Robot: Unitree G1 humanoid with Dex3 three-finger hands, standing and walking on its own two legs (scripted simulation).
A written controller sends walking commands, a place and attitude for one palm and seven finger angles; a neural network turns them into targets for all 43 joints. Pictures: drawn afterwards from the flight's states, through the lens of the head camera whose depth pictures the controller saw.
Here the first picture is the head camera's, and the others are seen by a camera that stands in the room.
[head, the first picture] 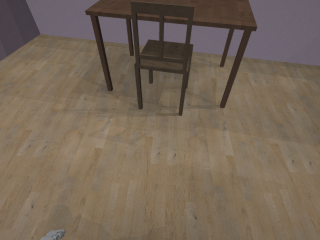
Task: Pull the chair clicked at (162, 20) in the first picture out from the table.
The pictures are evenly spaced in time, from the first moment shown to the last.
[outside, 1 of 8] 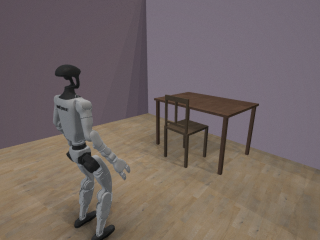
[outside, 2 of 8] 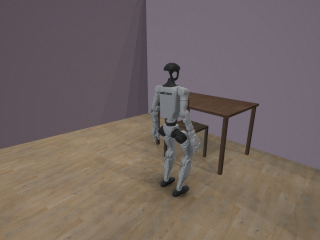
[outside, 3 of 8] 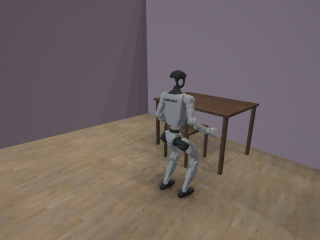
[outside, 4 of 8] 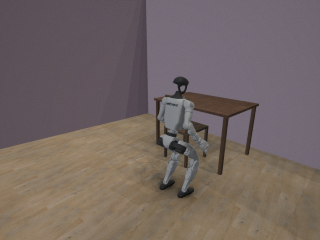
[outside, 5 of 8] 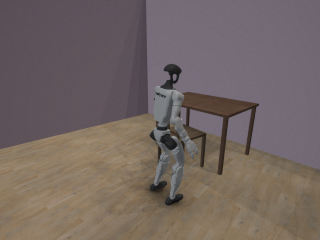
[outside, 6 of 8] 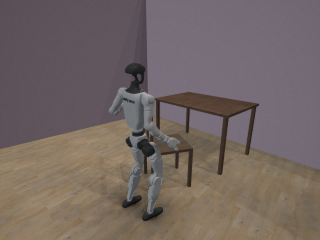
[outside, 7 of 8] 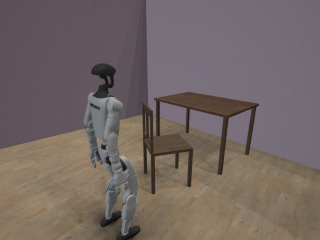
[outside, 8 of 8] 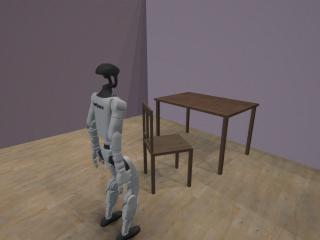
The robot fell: no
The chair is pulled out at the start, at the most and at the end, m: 0.00 0.56 0.56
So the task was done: yes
